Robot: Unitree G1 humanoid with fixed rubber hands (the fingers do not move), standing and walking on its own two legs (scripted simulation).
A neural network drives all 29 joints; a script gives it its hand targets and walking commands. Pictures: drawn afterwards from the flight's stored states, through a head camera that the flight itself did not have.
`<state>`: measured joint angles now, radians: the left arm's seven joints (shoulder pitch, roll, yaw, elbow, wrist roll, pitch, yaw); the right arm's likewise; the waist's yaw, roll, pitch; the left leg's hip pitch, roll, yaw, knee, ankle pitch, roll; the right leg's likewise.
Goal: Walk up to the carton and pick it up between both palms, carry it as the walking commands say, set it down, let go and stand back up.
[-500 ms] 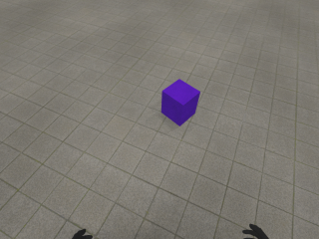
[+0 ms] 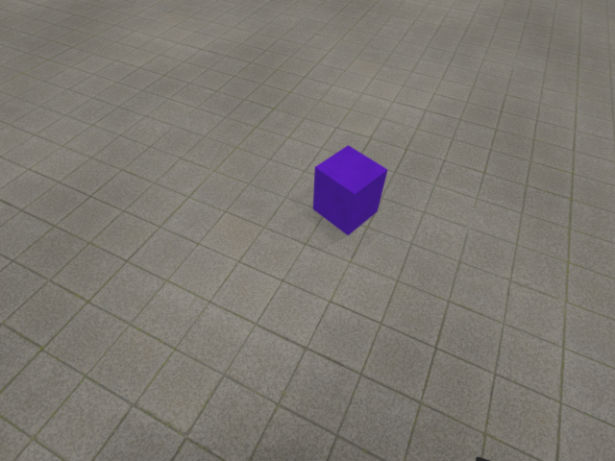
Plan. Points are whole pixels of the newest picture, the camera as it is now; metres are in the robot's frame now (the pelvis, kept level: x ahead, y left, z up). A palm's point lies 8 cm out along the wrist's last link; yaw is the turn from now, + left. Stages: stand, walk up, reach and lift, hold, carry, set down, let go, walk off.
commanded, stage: walk up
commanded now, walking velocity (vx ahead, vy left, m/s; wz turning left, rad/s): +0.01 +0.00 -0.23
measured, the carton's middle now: (348, 190) +1.20 -0.17 -0.65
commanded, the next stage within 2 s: none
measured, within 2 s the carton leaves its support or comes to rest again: neither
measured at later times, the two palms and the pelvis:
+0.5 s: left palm out of the picture +0.05 +0.19 -0.11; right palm out of the picture -0.01 -0.31 -0.13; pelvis -0.04 -0.05 +0.01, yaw -8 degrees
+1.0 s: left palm out of the picture +0.10 +0.20 -0.12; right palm out of the picture -0.02 -0.29 -0.12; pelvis -0.04 -0.03 +0.01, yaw -10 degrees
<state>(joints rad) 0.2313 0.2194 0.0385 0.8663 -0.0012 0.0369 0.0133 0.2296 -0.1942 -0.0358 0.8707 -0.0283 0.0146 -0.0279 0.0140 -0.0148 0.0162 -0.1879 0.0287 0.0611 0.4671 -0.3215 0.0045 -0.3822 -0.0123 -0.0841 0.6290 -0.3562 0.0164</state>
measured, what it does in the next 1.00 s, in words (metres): steps on the spot: right foot, then left foot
